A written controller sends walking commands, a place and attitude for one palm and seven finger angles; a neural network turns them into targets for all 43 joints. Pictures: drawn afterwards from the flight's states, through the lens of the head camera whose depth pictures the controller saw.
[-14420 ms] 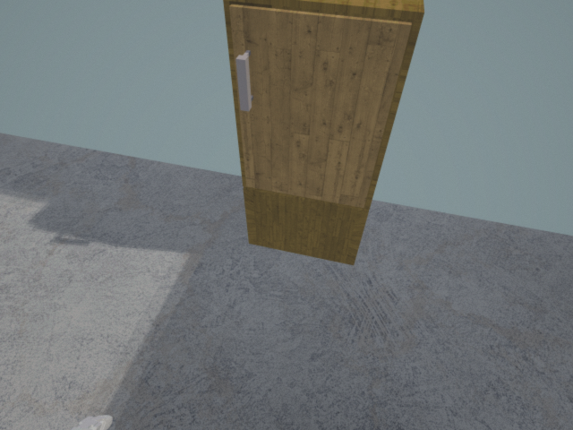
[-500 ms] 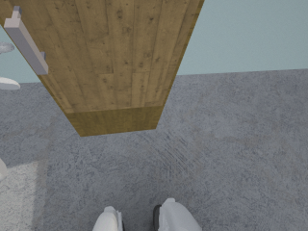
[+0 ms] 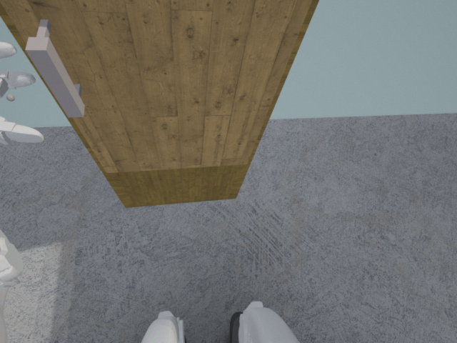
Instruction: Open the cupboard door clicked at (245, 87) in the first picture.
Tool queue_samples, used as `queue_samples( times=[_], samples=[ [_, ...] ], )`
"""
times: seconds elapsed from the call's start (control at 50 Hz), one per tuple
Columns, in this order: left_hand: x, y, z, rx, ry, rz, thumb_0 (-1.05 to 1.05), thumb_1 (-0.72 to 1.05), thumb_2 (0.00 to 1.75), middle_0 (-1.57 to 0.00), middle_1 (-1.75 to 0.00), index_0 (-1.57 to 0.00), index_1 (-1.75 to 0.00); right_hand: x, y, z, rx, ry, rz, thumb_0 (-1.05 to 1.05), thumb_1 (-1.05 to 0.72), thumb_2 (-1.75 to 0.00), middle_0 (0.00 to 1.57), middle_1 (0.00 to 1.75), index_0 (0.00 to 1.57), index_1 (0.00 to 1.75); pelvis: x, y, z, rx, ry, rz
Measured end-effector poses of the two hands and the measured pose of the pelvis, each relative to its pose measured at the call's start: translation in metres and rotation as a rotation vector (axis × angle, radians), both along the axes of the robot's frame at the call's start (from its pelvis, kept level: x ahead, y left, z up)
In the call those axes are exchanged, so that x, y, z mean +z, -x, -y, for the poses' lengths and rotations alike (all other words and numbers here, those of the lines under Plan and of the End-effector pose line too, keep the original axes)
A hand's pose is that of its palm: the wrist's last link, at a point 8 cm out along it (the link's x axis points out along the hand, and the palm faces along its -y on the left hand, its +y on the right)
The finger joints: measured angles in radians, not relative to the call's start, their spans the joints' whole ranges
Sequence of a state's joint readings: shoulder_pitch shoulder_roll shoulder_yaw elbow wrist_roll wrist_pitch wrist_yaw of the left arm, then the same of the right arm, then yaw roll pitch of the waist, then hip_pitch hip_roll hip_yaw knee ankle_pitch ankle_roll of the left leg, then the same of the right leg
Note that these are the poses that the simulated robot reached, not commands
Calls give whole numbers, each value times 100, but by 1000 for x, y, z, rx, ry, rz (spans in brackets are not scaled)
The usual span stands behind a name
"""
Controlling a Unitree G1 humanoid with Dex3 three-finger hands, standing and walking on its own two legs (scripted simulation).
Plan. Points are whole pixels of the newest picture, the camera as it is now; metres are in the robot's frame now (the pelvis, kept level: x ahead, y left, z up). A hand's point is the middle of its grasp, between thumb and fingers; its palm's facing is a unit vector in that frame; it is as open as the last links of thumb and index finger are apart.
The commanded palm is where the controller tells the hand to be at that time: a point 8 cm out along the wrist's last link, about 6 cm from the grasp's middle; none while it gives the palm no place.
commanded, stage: move the hooked fingers beside the handle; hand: left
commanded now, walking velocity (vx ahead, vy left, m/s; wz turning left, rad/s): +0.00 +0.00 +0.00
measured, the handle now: (61, 72) +0.54 +0.25 +0.09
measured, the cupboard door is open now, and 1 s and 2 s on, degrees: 0 0 0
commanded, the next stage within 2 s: slide the fingers in behind the handle in 0.32 s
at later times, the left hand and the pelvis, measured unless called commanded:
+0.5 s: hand (6, 102) +0.47 +0.31 +0.09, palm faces +0.06 -1.00 +0.00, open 14.0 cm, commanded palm +0.45 +0.34 +0.08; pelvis -0.01 +0.00 +0.00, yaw +0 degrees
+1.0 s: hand (34, 100) +0.47 +0.28 +0.09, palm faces +0.06 -1.00 +0.00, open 14.0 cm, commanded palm +0.45 +0.31 +0.08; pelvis -0.01 +0.00 +0.00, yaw +0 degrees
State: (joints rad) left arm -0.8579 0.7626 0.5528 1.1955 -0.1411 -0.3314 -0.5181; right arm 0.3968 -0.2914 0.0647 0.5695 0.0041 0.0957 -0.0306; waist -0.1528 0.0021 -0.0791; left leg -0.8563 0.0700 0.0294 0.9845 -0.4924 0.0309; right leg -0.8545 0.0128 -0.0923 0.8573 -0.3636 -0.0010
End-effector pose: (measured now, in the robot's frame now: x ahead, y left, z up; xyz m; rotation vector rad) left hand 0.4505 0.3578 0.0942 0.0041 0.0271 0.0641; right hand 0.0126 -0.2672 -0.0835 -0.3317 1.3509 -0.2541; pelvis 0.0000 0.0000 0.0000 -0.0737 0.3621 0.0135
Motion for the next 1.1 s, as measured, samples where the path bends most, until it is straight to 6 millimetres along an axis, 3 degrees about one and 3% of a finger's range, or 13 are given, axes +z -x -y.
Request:
queue_samples(
  times=[0.2,0.48,0.78,1.1],
  samples=[
    [-3,1,3,4,7,-4,-1,-50,30,-30,-120,-30,-120,-1,-10,2,18,9,39,0,-91,-89,21,30,20,30,-2,4,1,2,0,3],
    [0,9,-4,1,1,-1,-1,-50,30,-30,-120,-30,-120,-1,13,2,-1,9,-10,0,-91,-89,21,30,20,30,-3,9,1,4,2,6],
    [-5,-3,25,-18,13,12,-1,-50,30,-30,-120,-30,-120,-3,16,-3,-14,-3,6,0,-91,-90,21,30,20,30,-3,10,-1,-2,-2,8],
    [-3,2,38,-18,9,15,-1,-50,30,-30,-120,-30,-120,-6,6,-5,-4,-28,20,0,-91,-90,21,30,20,30,0,6,0,3,-8,22]
  ],
)
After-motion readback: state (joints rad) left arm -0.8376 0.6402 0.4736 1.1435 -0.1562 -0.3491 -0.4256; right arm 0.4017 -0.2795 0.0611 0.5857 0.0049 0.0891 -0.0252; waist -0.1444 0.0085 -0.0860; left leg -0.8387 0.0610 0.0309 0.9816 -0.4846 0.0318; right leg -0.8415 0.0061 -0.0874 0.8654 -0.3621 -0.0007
